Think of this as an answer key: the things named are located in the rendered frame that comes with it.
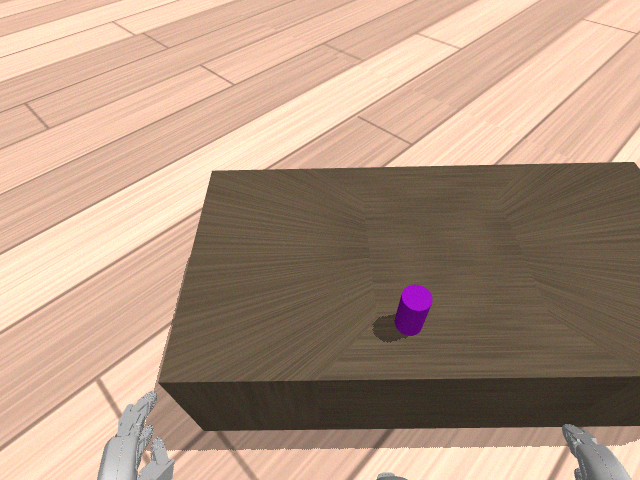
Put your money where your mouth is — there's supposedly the left robot hand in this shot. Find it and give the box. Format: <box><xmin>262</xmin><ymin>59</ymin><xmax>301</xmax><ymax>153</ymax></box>
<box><xmin>97</xmin><ymin>391</ymin><xmax>174</xmax><ymax>480</ymax></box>

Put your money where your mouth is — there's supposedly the can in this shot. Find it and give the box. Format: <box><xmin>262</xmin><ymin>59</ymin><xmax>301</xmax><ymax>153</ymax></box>
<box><xmin>395</xmin><ymin>285</ymin><xmax>433</xmax><ymax>336</ymax></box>

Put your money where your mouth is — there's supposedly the right robot hand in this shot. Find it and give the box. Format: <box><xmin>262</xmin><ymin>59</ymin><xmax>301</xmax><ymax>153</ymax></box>
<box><xmin>562</xmin><ymin>424</ymin><xmax>632</xmax><ymax>480</ymax></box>

